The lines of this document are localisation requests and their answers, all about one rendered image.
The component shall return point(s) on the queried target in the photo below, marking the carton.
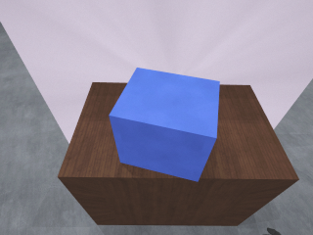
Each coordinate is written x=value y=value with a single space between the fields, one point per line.
x=166 y=122

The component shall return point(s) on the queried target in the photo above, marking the pedestal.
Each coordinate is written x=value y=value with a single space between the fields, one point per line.
x=246 y=169

